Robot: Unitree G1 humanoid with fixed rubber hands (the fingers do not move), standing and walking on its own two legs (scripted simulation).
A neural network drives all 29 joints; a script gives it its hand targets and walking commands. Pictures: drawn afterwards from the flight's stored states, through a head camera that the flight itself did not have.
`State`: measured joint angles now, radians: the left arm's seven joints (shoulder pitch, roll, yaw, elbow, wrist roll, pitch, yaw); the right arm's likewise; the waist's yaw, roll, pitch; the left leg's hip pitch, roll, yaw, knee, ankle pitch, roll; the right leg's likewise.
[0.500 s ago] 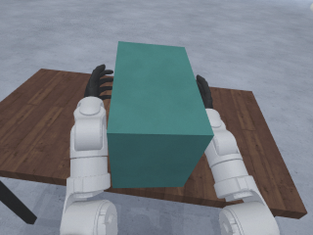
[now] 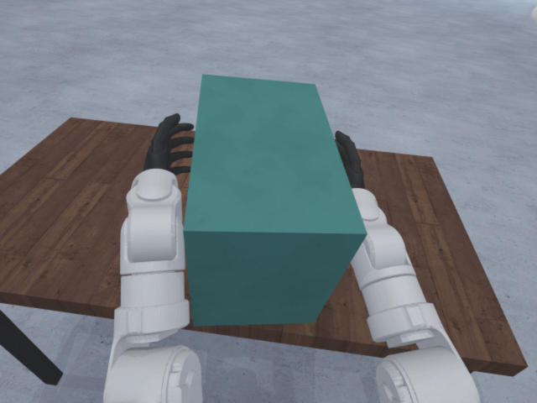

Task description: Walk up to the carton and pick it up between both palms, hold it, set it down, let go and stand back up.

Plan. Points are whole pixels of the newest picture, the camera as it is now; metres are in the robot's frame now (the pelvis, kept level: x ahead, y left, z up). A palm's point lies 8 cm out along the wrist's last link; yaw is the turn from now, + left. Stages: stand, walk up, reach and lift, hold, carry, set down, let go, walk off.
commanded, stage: hold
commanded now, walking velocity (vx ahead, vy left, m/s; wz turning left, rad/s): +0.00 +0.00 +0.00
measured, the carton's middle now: (257, 197) +0.35 +0.01 +0.17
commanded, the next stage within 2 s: none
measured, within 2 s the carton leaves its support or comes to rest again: neither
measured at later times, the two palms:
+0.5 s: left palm (159, 171) +0.36 +0.14 +0.21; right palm (347, 185) +0.36 -0.12 +0.19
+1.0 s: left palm (157, 172) +0.36 +0.14 +0.21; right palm (344, 187) +0.36 -0.12 +0.18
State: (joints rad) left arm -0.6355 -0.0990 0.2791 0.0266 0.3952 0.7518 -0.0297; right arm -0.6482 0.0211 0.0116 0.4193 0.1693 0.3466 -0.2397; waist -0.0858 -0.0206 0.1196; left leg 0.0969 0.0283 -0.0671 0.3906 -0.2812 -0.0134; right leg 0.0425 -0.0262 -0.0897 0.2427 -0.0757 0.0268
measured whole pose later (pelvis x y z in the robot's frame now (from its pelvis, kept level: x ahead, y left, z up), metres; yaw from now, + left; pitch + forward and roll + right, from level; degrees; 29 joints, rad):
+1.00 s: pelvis +0.00 +0.00 +0.00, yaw +0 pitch -11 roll -2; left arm -0.65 -0.09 0.28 0.05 0.39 0.73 -0.04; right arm -0.66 0.03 0.00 0.44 0.16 0.32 -0.24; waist -0.08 -0.03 0.12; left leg 0.08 0.03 -0.07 0.39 -0.28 -0.01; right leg 0.03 -0.03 -0.09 0.25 -0.07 0.03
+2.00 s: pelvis +0.00 +0.00 +0.00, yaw +0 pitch -11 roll -2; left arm -0.67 -0.09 0.29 0.06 0.39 0.73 -0.04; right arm -0.67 0.03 0.00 0.44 0.15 0.32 -0.24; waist -0.08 -0.02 0.11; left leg 0.08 0.03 -0.07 0.39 -0.27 -0.02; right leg 0.02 -0.03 -0.10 0.25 -0.07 0.02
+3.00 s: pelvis -0.01 +0.00 +0.00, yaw +0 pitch -12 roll -2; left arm -0.66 -0.09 0.30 0.07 0.39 0.75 -0.04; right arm -0.68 0.04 0.00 0.47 0.15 0.33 -0.24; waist -0.06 -0.02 0.11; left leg 0.09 0.02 -0.07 0.37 -0.26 -0.01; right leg 0.03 -0.03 -0.09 0.24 -0.07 0.02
